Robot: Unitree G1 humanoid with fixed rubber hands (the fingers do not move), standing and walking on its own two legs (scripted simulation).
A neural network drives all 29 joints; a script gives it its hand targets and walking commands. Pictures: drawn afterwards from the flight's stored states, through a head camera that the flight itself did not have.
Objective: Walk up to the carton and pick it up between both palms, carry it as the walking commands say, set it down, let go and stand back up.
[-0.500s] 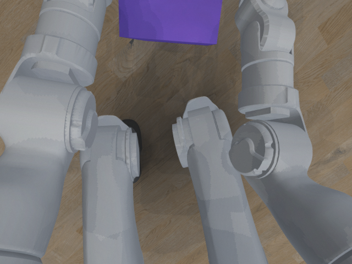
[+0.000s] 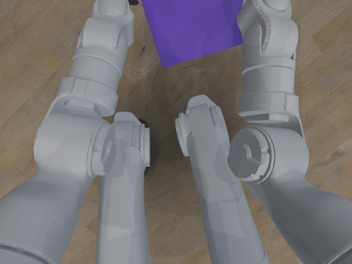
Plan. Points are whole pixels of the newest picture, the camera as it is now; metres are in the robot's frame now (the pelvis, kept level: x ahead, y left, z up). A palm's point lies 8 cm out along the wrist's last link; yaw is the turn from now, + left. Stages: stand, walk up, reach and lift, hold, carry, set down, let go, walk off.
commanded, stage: reach and lift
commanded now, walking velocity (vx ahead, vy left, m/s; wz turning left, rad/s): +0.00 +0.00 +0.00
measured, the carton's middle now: out of the picture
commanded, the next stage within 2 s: none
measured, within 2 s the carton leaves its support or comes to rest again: neither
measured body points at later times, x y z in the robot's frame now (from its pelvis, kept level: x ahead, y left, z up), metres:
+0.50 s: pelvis +0.01 -0.02 +0.06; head +0.34 -0.08 +0.34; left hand +0.54 +0.02 -0.10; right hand +0.50 -0.22 -0.06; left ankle +0.13 +0.11 -0.42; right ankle +0.15 -0.14 -0.42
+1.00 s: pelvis +0.00 +0.00 +0.11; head +0.31 -0.05 +0.42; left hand +0.52 +0.03 -0.02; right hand +0.48 -0.20 +0.02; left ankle +0.13 +0.11 -0.42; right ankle +0.15 -0.14 -0.42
